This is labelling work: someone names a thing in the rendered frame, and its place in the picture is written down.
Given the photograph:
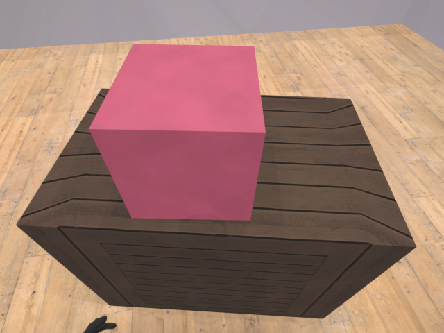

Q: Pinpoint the pedestal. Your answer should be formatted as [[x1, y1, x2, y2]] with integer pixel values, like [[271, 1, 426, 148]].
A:
[[16, 89, 416, 319]]

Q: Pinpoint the robot left hand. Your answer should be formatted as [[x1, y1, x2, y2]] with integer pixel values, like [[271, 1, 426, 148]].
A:
[[83, 316, 117, 333]]

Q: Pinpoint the carton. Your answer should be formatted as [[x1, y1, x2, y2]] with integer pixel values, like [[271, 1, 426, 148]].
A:
[[89, 44, 266, 221]]

